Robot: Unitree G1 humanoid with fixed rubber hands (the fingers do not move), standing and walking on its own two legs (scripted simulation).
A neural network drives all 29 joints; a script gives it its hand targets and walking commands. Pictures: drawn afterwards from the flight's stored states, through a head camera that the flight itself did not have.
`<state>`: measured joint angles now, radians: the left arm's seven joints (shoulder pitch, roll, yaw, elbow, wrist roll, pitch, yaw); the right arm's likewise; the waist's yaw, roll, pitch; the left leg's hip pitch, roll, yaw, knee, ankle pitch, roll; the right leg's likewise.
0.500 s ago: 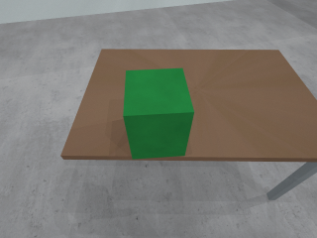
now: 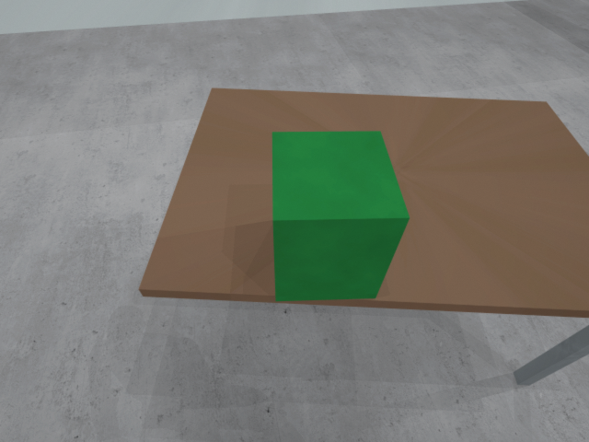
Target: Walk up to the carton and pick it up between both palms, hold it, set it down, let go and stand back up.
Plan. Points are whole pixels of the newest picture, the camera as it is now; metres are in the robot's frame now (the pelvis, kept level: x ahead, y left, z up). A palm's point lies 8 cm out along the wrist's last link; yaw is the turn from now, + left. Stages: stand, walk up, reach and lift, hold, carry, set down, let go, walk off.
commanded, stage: walk up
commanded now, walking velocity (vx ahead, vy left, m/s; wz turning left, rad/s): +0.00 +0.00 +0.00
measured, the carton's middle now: (326, 219) +0.49 -0.05 -0.04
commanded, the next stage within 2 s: stand in 0.42 s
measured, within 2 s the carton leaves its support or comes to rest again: neither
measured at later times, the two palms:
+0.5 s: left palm out of the picture -0.01 +0.22 -0.15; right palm out of the picture +0.00 -0.18 -0.14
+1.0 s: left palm (148, 387) +0.21 +0.23 -0.11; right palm (441, 389) +0.21 -0.22 -0.11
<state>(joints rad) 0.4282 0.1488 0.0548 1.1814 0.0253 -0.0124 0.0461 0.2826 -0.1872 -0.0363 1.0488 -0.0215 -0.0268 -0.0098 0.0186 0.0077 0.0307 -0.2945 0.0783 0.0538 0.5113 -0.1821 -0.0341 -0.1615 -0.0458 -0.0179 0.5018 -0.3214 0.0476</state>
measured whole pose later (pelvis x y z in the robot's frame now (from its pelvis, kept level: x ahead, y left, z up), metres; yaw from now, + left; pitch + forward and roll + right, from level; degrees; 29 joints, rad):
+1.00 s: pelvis -0.01 +0.00 -0.03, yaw +0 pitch +2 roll -1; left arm -0.17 0.26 0.07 0.51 0.02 0.84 -0.08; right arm -0.23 -0.23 0.08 0.81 0.26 0.44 0.00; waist -0.03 -0.04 0.05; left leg -0.53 0.08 0.04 0.83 -0.33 -0.02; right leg -0.41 -0.03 -0.01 0.82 -0.45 0.04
